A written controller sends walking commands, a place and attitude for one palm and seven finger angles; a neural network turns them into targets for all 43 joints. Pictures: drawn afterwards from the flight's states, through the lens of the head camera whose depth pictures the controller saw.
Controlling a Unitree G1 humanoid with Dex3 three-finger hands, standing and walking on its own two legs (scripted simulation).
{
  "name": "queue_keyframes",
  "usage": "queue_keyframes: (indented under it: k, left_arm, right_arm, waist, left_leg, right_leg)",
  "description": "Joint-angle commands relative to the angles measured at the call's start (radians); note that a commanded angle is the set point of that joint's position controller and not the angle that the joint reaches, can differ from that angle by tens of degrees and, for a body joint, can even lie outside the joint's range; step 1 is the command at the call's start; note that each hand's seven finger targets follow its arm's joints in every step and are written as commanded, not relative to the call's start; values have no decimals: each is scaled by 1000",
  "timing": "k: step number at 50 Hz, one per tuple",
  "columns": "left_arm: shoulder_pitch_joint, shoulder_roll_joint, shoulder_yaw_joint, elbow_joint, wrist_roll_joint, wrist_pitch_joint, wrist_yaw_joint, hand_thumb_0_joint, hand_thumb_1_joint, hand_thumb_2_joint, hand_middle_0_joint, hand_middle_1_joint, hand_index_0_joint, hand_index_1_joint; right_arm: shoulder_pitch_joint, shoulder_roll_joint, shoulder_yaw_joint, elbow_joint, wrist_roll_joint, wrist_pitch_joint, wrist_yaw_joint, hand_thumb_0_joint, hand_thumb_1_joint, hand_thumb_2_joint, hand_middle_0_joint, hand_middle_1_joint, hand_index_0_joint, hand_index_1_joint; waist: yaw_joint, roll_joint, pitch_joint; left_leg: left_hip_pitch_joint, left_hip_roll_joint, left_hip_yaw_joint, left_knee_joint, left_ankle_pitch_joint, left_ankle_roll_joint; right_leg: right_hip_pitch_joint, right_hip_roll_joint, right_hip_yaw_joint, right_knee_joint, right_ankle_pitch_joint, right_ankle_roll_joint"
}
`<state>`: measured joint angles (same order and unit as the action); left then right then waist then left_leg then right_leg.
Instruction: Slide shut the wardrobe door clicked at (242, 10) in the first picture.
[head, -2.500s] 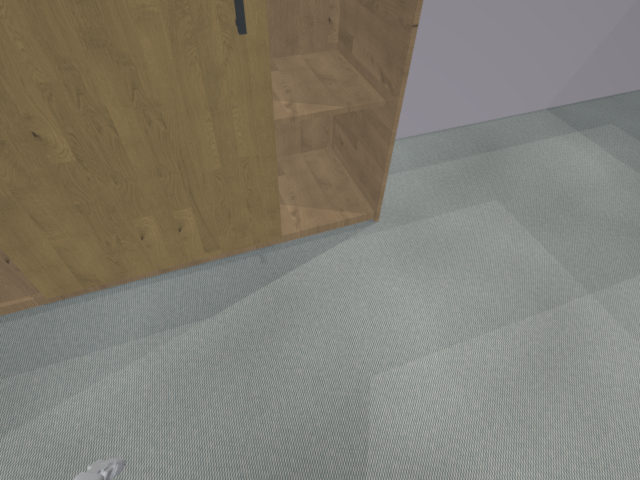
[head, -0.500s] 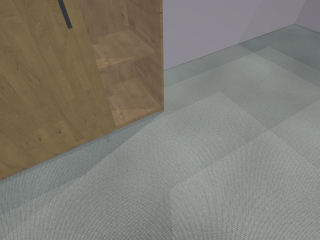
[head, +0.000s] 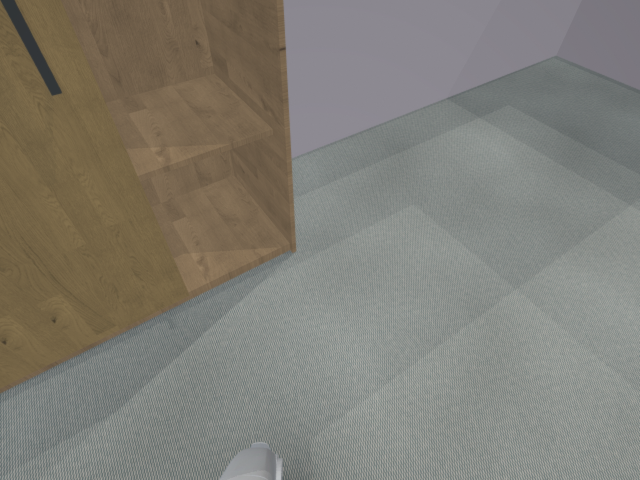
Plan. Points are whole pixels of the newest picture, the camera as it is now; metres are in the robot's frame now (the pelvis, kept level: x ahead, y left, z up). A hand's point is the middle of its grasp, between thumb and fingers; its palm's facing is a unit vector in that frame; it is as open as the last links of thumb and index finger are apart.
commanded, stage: walk to a spot facing it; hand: left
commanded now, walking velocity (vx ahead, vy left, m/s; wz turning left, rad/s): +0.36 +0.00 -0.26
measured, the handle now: (23, 30) +0.70 +0.60 +0.21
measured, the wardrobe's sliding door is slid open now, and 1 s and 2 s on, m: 0.43 0.43 0.43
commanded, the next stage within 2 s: turn to face it in 0.24 s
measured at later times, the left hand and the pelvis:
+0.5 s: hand (241, 343) +0.35 +0.19 -0.16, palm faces -0.17 -0.97 -0.19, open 7.3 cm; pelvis +0.21 +0.02 +0.00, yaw -10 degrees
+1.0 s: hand (204, 352) +0.34 +0.26 -0.19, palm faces +0.18 -0.96 -0.20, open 7.3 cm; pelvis +0.28 +0.04 -0.02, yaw +7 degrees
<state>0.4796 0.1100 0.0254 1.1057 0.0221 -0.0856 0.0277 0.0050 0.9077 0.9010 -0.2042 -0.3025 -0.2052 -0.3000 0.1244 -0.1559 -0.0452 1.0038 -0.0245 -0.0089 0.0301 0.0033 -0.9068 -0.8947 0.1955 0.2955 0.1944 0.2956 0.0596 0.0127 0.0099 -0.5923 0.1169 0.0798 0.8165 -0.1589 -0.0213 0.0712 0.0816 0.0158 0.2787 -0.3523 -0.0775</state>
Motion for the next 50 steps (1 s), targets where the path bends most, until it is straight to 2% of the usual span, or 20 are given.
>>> queue_keyframes:
  k: [1, 3, 4, 5, 6, 8, 12, 18, 22, 26, 27, 28, 29, 36, 43, 44, 45, 46, 47, 50]
  left_arm:
    - [69, 177, 37, -5, 4, -4, 12, 0, 900, 900, -200, -300, -200, -300]
    - [34, 188, 43, -12, -6, -7, 9, 0, 900, 900, -200, -300, -200, -300]
    - [54, 151, 45, -27, -18, -7, 0, 0, 900, 900, -200, -300, -200, -300]
    - [99, 91, 32, -48, -28, -4, -12, 0, 900, 900, -200, -300, -200, -300]
    - [35, 119, 36, -61, -17, -1, -5, 0, 900, 900, -200, -300, -200, -300]
    - [-80, 104, 43, -79, -5, 15, -21, 0, 900, 900, -200, -300, -200, -300]
    - [-42, 52, 52, -85, 10, 74, -44, 0, 900, 900, -200, -300, -200, -300]
    - [-184, 56, 50, -157, 12, 98, -57, 0, 900, 900, -200, -300, -200, -300]
    - [-258, 61, 28, -161, 7, 81, -37, 0, 900, 900, -200, -300, -200, -300]
    - [-183, 119, 32, -137, 8, 60, -20, 0, 900, 900, -200, -300, -200, -300]
    - [-133, 180, 46, -124, 11, 47, -12, 0, 900, 900, -200, -300, -200, -300]
    - [-55, 272, 67, -112, 12, 36, -4, 0, 900, 900, -200, -300, -200, -300]
    - [-22, 312, 67, -112, -5, 40, -6, 0, 900, 900, -200, -300, -200, -300]
    - [-329, 211, 55, -205, 5, 71, 21, 0, 900, 900, -200, -300, -200, -300]
    - [-316, 237, 79, -231, 2, 104, 10, 0, 900, 900, -200, -300, -200, -300]
    - [-310, 214, 75, -243, -7, 112, 4, 0, 900, 900, -200, -300, -200, -300]
    - [-309, 147, 64, -278, -13, 120, -4, 0, 900, 900, -200, -300, -200, -300]
    - [-389, 147, 57, -317, -4, 123, -3, 0, 900, 900, -200, -300, -200, -300]
    - [-392, 164, 65, -315, 1, 124, -7, 0, 900, 900, -200, -300, -200, -300]
    - [-339, 179, 79, -258, 0, 118, -20, 0, 900, 900, -200, -300, -200, -300]
  right_arm:
    - [-43, -60, -15, -90, 7, -54, -9, 0, -900, -900, 200, 300, 200, 300]
    - [230, -111, -29, -5, -2, -62, -30, 0, -900, -900, 200, 300, 200, 300]
    - [374, -202, -51, 28, -14, -66, -43, 0, -900, -900, 200, 300, 200, 300]
    - [451, -294, -70, 40, -12, -64, -46, 0, -900, -900, 200, 300, 200, 300]
    - [389, -258, -57, 29, 4, -56, -49, 0, -900, -900, 200, 300, 200, 300]
    - [244, -137, -29, 3, 7, -71, -53, 0, -900, -900, 200, 300, 200, 300]
    - [204, -73, -9, 13, 4, -94, -60, 0, -900, -900, 200, 300, 200, 300]
    - [234, -101, -9, 14, 6, -86, -59, 0, -900, -900, 200, 300, 200, 300]
    - [298, -115, -4, 52, 1, -68, -58, 0, -900, -900, 200, 300, 200, 300]
    - [300, -127, -5, 65, 8, -46, -55, 0, -900, -900, 200, 300, 200, 300]
    - [314, -102, -2, 60, 13, -42, -50, 0, -900, -900, 200, 300, 200, 300]
    - [360, -55, -1, 45, 20, -38, -46, 0, -900, -900, 200, 300, 200, 300]
    - [355, -73, -6, 28, 27, -21, -57, 0, -900, -900, 200, 300, 200, 300]
    - [276, -37, -18, 6, 12, 48, -26, 0, -900, -900, 200, 300, 200, 300]
    - [238, -77, -35, -60, 2, 37, -15, 0, -900, -900, 200, 300, 200, 300]
    - [275, -126, -44, -56, 0, 29, -13, 0, -900, -900, 200, 300, 200, 300]
    - [311, -236, -70, -70, -3, 19, -17, 0, -900, -900, 200, 300, 200, 300]
    - [331, -295, -80, -74, -9, 18, -26, 0, -900, -900, 200, 300, 200, 300]
    - [285, -292, -76, -78, -7, 15, -34, 0, -900, -900, 200, 300, 200, 300]
    - [125, -216, -48, -118, 4, 2, -51, 0, -900, -900, 200, 300, 200, 300]
  waist:
    - [-45, -115, 84]
    - [-163, -98, -41]
    - [-207, 40, -166]
    - [-179, 271, -254]
    - [-159, 148, -186]
    - [-111, 66, 38]
    - [-23, 73, 59]
    - [-39, 133, 112]
    - [-78, 120, 103]
    - [-19, 66, 8]
    - [-2, -13, -58]
    - [11, -213, -179]
    - [16, -204, -239]
    - [-97, -157, -35]
    - [-101, -122, -8]
    - [-120, 30, -19]
    - [-140, 380, 2]
    - [-172, 370, 10]
    - [-141, 242, -7]
    - [-78, 174, -14]
  left_leg:
    - [136, -81, 67, -166, -60, 44]
    - [501, -100, 53, -269, 47, 78]
    - [763, 92, -172, -284, 100, 141]
    - [898, 373, -548, -421, 137, 252]
    - [780, 401, -591, -525, 41, 278]
    - [504, 323, -387, -586, -25, 218]
    - [353, 230, -52, -582, 168, 161]
    - [376, 161, 119, -578, 397, 153]
    - [419, 157, 95, -492, 549, 157]
    - [416, 119, 39, -296, 471, 103]
    - [313, 73, 53, -148, 296, 60]
    - [146, -54, 95, 110, -226, 11]
    - [169, -79, 4, 300, -507, 7]
    - [189, -1, -23, 294, -309, -20]
    - [323, -49, 72, -166, -137, -16]
    - [386, -16, -9, -317, -76, -2]
    - [427, 210, -380, -474, 107, 89]
    - [383, 329, -558, -558, 191, 190]
    - [375, 310, -506, -553, 123, 214]
    - [397, 164, -336, -503, 199, 141]
  right_leg:
    - [-53, -273, 128, 95, 897, -79]
    - [-182, -212, 78, 388, 923, -34]
    - [-384, -127, 31, 642, 598, 3]
    - [-599, -7, -27, 991, -160, 25]
    - [-643, -58, 39, 1102, -185, 9]
    - [-701, -149, 32, 1114, -22, 26]
    - [-628, -191, 2, 1001, 68, 57]
    - [-656, -193, -83, 691, 221, 93]
    - [-502, -153, -132, 439, 230, 80]
    - [-246, -133, -150, 230, 328, 90]
    - [-81, -229, -68, 231, 576, 70]
    - [106, -485, 164, 239, 946, -33]
    - [55, -588, 196, 179, 1074, -126]
    - [-383, -464, -104, 33, 333, -32]
    - [-425, -430, -210, 229, 122, 30]
    - [-477, -380, -233, 379, 52, 67]
    - [-687, -238, -255, 637, -252, 153]
    - [-736, -182, -134, 841, -331, 156]
    - [-731, -210, -53, 910, -232, 138]
    - [-736, -208, -17, 973, -10, 156]
